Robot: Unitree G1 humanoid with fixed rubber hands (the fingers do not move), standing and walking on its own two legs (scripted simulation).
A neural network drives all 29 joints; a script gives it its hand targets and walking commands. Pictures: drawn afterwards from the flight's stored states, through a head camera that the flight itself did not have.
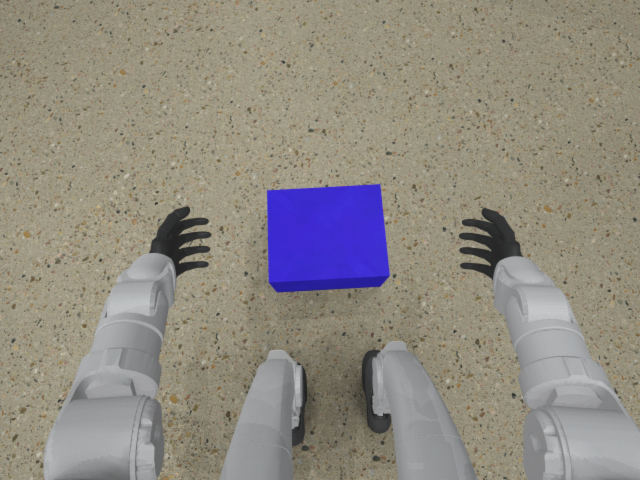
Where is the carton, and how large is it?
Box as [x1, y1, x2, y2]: [267, 184, 389, 291]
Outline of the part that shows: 379,184 267,190 269,282 276,291 379,286 386,279 389,273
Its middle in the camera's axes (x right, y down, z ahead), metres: +0.02 -0.01 +1.05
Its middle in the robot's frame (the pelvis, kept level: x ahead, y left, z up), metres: +0.53 +0.00 -0.60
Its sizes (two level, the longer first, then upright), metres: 0.296 0.243 0.170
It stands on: the floor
